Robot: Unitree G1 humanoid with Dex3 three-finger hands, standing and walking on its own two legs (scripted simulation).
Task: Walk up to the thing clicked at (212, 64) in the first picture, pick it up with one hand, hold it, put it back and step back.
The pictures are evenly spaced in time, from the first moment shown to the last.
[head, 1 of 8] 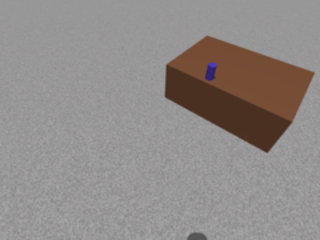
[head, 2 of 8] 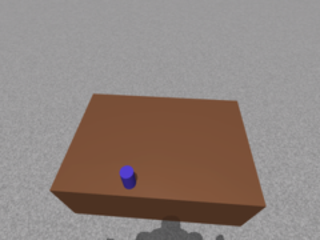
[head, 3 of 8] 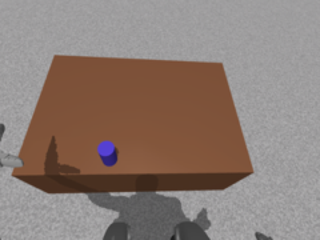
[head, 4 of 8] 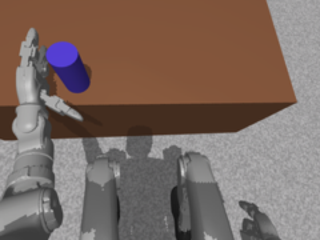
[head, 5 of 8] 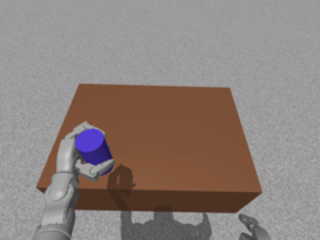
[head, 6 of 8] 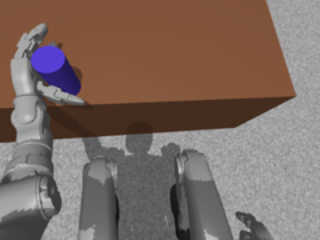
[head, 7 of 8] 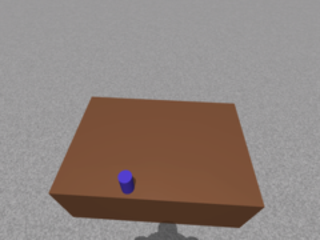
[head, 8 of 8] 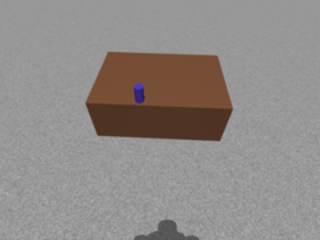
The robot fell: no
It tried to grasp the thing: yes
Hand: left
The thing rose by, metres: 0.38
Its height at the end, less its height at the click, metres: +0.00
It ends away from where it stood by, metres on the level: 0.01
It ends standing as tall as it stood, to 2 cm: yes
